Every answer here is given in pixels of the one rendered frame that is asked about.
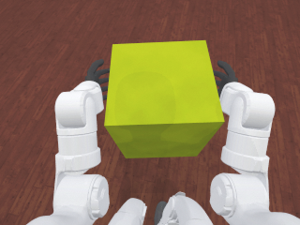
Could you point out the robot right forearm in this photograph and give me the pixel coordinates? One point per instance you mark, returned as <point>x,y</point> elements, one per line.
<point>250,120</point>

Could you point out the left robot hand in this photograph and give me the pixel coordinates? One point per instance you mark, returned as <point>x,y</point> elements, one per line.
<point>93,75</point>

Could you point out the robot left upper arm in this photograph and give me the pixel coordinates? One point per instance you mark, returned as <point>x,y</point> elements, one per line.
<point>79,200</point>

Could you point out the right robot shin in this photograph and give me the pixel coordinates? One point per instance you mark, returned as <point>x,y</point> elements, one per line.
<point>165,219</point>

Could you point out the right robot hand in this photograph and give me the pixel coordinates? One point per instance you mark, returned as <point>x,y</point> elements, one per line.
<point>229,78</point>

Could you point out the robot left forearm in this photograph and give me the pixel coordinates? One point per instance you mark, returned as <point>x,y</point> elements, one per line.
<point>76,126</point>

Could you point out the robot right upper arm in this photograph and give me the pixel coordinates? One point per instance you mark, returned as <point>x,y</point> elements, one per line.
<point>243,200</point>

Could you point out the carton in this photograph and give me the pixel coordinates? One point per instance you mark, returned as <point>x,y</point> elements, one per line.
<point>162,99</point>

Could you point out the robot left thigh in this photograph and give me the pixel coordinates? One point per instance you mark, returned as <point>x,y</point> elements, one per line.
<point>132,212</point>

